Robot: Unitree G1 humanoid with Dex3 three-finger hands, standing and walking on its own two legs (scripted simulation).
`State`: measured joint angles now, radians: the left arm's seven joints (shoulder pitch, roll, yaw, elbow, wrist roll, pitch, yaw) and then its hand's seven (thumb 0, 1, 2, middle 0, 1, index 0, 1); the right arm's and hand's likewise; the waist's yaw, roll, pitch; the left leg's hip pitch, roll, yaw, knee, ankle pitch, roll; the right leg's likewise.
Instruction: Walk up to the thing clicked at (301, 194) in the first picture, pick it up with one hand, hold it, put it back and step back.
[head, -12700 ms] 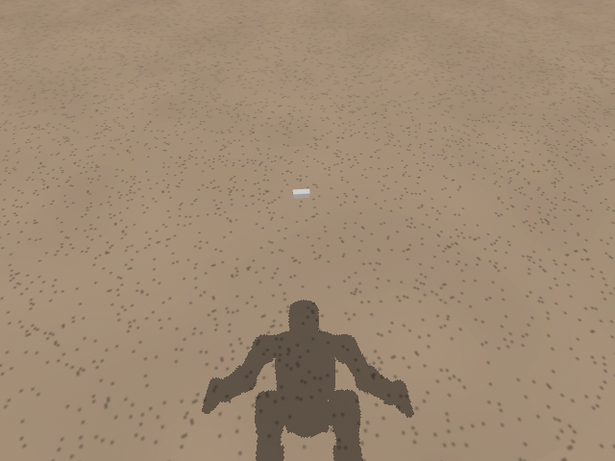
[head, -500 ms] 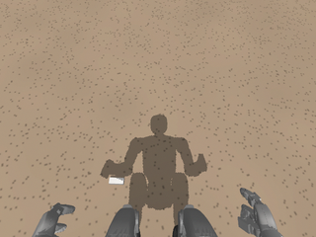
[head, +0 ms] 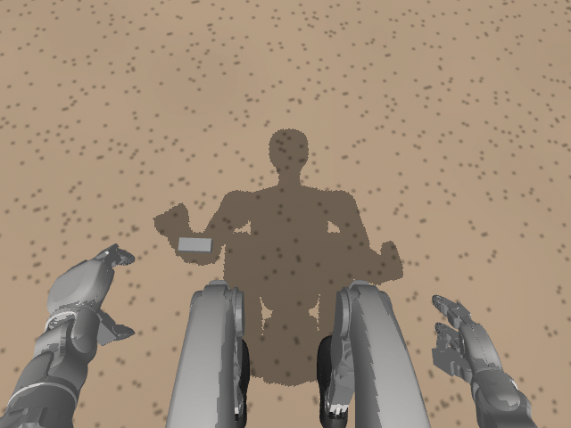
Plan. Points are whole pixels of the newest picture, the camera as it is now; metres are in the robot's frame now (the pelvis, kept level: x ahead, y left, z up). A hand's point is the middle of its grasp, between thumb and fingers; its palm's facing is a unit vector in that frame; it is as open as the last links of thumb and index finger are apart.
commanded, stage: rise first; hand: left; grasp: from above
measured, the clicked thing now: (195, 245) +0.43 +0.23 -0.47
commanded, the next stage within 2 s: none
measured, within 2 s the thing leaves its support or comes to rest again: neither
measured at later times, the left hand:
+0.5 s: hand (138, 269) +0.34 +0.29 -0.27, palm faces -0.50 -0.14 -0.85, open 11.9 cm
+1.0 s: hand (149, 256) +0.37 +0.29 -0.31, palm faces -0.47 -0.04 -0.88, open 11.2 cm
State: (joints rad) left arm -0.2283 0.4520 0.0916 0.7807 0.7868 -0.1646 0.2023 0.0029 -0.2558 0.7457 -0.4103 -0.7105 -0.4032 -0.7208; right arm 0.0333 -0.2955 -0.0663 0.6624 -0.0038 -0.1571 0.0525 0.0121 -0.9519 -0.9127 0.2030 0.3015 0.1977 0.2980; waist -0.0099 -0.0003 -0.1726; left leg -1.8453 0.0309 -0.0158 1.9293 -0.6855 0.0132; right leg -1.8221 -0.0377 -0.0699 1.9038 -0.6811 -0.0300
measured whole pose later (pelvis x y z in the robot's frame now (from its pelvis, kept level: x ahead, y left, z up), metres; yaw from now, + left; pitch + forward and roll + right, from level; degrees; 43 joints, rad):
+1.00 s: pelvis -0.02 +0.01 -0.13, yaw -4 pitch +34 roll -6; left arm -0.69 0.63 0.11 1.27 1.27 -0.31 0.46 0.00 -0.06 0.63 -0.50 -0.56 -0.51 -0.56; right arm 0.07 -0.26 -0.03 0.79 -0.13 -0.07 0.13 0.01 -0.91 -0.90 0.20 0.30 0.20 0.30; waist -0.12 -0.03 -0.09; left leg -2.26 0.04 -0.06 2.35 -0.69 0.04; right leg -2.21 -0.04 -0.10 2.28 -0.67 -0.03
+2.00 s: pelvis -0.02 +0.01 -0.16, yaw -5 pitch +34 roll -6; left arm -0.74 0.66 0.14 1.36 1.31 -0.32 0.52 0.00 -0.09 0.66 -0.49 -0.59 -0.49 -0.60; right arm 0.10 -0.28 -0.03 0.81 -0.16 -0.09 0.16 0.01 -0.91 -0.90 0.20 0.30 0.20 0.30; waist -0.17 -0.03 -0.07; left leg -2.32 0.04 -0.07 2.43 -0.71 0.04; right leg -2.27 -0.04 -0.11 2.36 -0.68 -0.03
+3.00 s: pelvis -0.02 +0.01 -0.16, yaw -5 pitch +33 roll -6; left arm -0.78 0.71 0.17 1.44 1.31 -0.30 0.50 0.00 -0.04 0.61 -0.52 -0.59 -0.52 -0.59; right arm 0.10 -0.28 -0.01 0.83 -0.20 -0.12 0.18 0.01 -0.91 -0.90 0.20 0.30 0.20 0.30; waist -0.19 -0.03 -0.06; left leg -2.34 0.04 -0.07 2.45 -0.70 0.04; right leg -2.28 -0.04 -0.11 2.38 -0.68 -0.03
